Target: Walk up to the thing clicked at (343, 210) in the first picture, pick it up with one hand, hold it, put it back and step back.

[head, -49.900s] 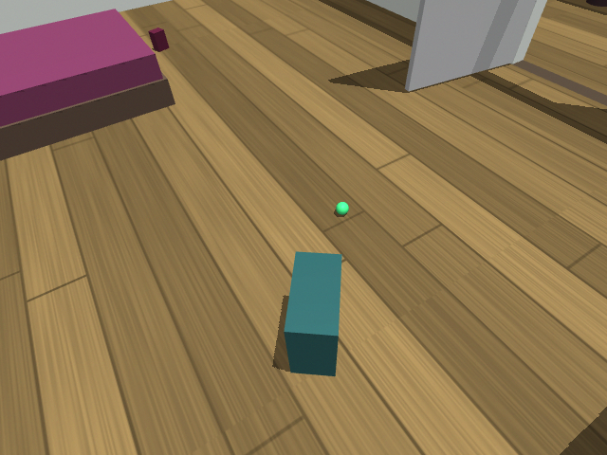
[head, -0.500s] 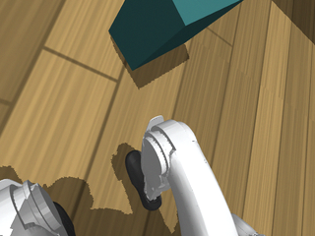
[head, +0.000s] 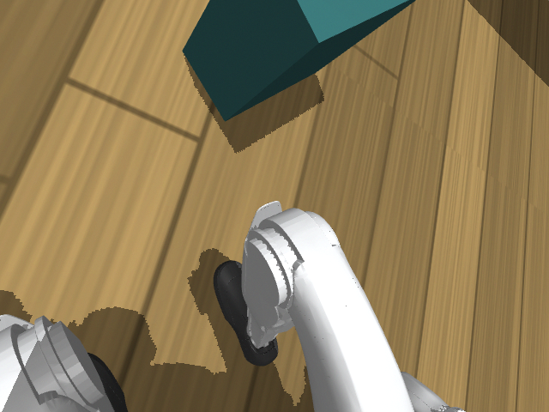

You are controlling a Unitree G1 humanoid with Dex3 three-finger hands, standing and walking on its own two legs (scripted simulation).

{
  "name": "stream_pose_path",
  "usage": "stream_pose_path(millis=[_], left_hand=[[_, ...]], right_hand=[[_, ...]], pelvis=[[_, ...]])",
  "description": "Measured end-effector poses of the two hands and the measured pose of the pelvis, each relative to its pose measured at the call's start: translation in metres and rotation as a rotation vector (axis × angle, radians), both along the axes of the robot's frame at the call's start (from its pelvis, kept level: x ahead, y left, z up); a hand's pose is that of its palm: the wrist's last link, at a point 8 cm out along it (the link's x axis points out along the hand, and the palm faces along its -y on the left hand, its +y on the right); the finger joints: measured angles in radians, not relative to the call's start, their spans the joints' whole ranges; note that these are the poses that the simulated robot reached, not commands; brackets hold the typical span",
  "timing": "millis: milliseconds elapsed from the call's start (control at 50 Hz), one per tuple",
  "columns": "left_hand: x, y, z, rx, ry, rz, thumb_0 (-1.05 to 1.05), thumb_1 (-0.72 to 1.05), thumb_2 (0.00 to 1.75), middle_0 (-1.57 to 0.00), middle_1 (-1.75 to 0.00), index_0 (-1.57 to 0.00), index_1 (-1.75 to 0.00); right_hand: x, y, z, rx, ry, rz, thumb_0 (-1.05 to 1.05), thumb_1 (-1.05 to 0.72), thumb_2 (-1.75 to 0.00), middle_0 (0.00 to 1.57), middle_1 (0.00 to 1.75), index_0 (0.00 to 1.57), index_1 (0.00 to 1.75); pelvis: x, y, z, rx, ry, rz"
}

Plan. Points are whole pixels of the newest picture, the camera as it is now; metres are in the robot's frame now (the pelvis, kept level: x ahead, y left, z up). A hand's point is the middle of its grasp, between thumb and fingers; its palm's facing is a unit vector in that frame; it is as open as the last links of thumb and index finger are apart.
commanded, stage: close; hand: left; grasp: from above
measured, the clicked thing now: out of the picture +0.49 +0.33 -0.28
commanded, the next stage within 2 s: settle in 1.48 s
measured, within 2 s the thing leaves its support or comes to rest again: leaves its support in 1.86 s
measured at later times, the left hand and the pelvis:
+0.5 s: hand out of the picture +0.47 +0.32 -0.26, palm faces -0.44 -0.15 -0.89, open 12.2 cm; pelvis +0.00 +0.00 +0.00, yaw +0 degrees
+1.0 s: hand out of the picture +0.47 +0.32 -0.26, palm faces -0.44 -0.16 -0.89, open 9.6 cm; pelvis +0.00 +0.00 +0.00, yaw +0 degrees
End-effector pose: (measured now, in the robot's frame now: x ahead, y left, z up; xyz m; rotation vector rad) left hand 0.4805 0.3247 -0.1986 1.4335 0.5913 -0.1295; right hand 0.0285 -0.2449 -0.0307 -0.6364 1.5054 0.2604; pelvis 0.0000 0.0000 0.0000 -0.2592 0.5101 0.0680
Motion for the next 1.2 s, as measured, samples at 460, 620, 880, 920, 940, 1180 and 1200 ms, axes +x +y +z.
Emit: stream_pose_path(millis=[460,620,880,920,940,1180,1200], left_hand=[[-0.0034,0.0025,-0.0028,-0.003,0.003,-0.026,0.00,-0.21,0.77,-0.25,-0.94,-0.28,-0.90],[-0.0038,0.0034,-0.0054,0.006,0.020,-0.007,0.00,-0.12,0.72,-0.31,-0.90,-0.35,-0.86],[-0.0050,0.0030,-0.0067,0.002,0.028,-0.004,0.00,0.05,0.61,-0.43,-0.83,-0.47,-0.78],[-0.0049,0.0018,-0.0071,0.000,0.029,-0.014,0.00,0.08,0.60,-0.45,-0.82,-0.50,-0.77],[-0.0043,0.0013,-0.0069,-0.004,0.025,-0.016,0.00,0.09,0.60,-0.46,-0.82,-0.51,-0.76],[-0.0052,0.0026,-0.0045,0.008,0.018,-0.008,0.00,0.24,0.52,-0.58,-0.75,-0.63,-0.69],[-0.0060,0.0025,-0.0050,0.007,0.021,-0.005,0.00,0.26,0.51,-0.59,-0.75,-0.64,-0.69]], right_hand=[[0.0053,0.0038,-0.0002,-0.012,0.000,0.014,0.00,-0.90,-0.90,0.20,0.30,0.20,0.30],[0.0030,0.0031,-0.0001,-0.008,0.001,0.012,0.00,-0.90,-0.90,0.20,0.30,0.19,0.29],[-0.0031,0.0045,-0.0005,-0.006,0.019,0.001,0.00,-0.90,-0.90,0.20,0.30,0.19,0.29],[-0.0035,0.0048,-0.0005,-0.004,0.021,0.003,0.00,-0.90,-0.90,0.20,0.30,0.19,0.29],[-0.0036,0.0049,-0.0004,-0.004,0.021,0.004,0.00,-0.90,-0.90,0.20,0.30,0.19,0.29],[-0.0029,0.0025,0.0005,-0.009,0.016,0.005,0.00,-0.90,-0.90,0.20,0.30,0.19,0.29],[-0.0029,0.0023,0.0005,-0.009,0.016,0.006,0.00,-0.90,-0.90,0.20,0.30,0.19,0.29]], pelvis=[[-0.0007,0.0010,0.0018,-0.008,-0.003,-0.001],[-0.0012,0.0017,0.0016,-0.008,-0.001,-0.002],[-0.0018,0.0009,0.0022,-0.009,-0.002,-0.003],[-0.0020,0.0010,0.0022,-0.009,-0.004,-0.003],[-0.0020,0.0009,0.0021,-0.009,-0.004,-0.003],[-0.0025,0.0003,0.0026,-0.007,-0.004,-0.004],[-0.0026,0.0004,0.0027,-0.007,-0.005,-0.004]])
